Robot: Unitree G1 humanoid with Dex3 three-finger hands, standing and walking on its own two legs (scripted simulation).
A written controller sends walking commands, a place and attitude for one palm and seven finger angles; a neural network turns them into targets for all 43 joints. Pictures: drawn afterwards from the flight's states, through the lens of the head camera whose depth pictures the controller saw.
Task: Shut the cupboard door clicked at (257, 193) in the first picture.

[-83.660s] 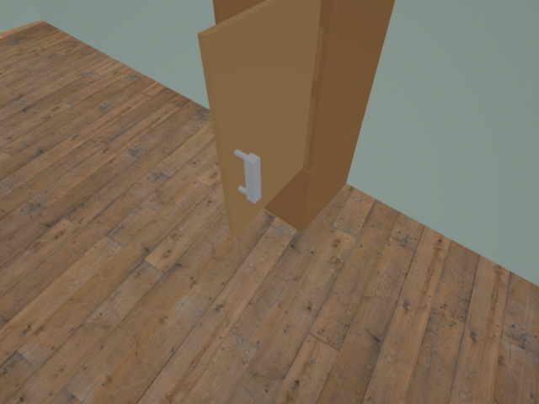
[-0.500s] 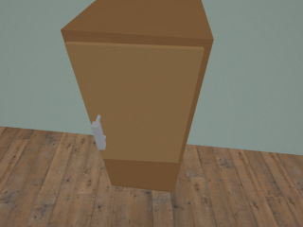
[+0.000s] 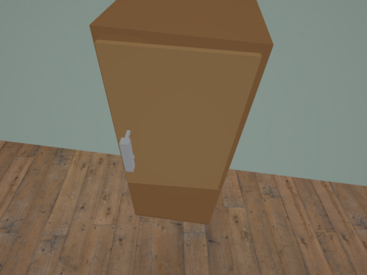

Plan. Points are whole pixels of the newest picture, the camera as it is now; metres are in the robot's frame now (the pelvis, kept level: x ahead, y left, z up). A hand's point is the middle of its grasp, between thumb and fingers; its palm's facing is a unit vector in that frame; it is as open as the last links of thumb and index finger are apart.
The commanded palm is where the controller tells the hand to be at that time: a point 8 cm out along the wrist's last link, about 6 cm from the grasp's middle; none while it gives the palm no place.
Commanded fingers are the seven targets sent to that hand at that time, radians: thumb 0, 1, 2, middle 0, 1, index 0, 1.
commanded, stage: come to a stop and stand still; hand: left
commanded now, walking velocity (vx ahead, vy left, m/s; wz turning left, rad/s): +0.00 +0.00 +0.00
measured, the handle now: (129, 150) +0.50 +0.20 -0.10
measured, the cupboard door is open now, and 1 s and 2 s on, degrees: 3 3 3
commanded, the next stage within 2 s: look again from close up in 0.50 s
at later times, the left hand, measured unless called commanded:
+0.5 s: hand out of the picture -0.02 +0.23 -0.18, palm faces -0.01 -0.98 -0.21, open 7.4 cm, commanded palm none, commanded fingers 0.00 0.90 0.90 -0.20 -0.30 -0.20 -0.30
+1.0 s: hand out of the picture -0.06 +0.23 -0.17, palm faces +0.01 -0.97 -0.23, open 7.4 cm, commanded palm none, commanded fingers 0.00 0.90 0.90 -0.20 -0.30 -0.20 -0.30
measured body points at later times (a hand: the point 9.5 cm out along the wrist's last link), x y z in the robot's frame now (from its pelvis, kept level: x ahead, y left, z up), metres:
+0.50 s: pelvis +0.00 +0.04 +0.00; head -0.01 +0.06 +0.45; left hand -0.02 +0.28 -0.16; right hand +0.06 -0.21 -0.14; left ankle +0.08 +0.08 -0.74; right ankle -0.01 -0.12 -0.74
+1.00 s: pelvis -0.02 +0.03 +0.00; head -0.02 +0.04 +0.45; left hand -0.06 +0.28 -0.15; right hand +0.01 -0.22 -0.14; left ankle +0.08 +0.08 -0.74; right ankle -0.01 -0.12 -0.74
